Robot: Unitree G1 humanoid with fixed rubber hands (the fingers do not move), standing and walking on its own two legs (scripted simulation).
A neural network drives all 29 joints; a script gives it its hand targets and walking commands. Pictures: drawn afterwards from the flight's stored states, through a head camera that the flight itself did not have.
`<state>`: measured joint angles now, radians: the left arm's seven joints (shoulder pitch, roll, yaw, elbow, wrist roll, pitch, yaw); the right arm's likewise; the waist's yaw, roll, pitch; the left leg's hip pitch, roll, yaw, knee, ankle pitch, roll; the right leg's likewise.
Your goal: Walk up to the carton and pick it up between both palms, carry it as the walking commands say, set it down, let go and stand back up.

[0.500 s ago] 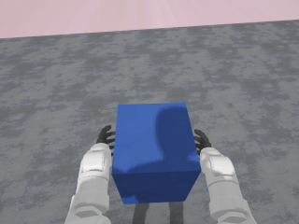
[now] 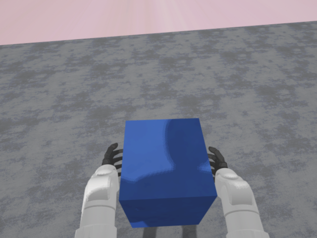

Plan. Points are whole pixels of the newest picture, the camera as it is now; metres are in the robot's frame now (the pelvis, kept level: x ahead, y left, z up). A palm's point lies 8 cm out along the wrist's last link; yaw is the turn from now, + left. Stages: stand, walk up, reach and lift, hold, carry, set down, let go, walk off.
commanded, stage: reach and lift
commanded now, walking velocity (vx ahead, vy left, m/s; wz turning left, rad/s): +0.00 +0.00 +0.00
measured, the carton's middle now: (164, 175) +0.30 +0.00 -0.02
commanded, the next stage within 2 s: hold in 0.24 s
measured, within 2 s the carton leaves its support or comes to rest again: neither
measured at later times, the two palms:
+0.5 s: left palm (110, 175) +0.27 +0.14 +0.03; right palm (224, 178) +0.25 -0.15 +0.03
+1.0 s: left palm (109, 174) +0.27 +0.14 +0.03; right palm (222, 177) +0.26 -0.15 +0.02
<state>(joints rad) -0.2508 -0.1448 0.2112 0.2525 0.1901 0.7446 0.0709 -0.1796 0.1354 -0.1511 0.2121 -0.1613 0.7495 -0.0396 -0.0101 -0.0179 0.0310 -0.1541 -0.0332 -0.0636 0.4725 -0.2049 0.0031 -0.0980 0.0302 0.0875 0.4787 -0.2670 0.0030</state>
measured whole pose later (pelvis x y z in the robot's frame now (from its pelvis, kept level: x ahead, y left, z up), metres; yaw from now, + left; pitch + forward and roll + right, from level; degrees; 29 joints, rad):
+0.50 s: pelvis -0.01 +0.00 +0.00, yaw +0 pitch -8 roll +0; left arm -0.24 -0.14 0.20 0.24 0.20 0.75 0.07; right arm -0.18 0.14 -0.15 0.21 -0.17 0.76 -0.03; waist -0.01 -0.03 0.03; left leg -0.16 -0.03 -0.06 0.49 -0.20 0.00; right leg -0.11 0.03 0.09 0.52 -0.27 0.00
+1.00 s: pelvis -0.01 +0.00 +0.00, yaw +0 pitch -7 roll +0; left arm -0.23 -0.14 0.20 0.21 0.20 0.76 0.06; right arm -0.17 0.13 -0.14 0.19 -0.16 0.76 -0.04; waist -0.01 -0.03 0.04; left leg -0.16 -0.03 -0.06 0.49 -0.21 0.00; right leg -0.11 0.03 0.09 0.51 -0.28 0.00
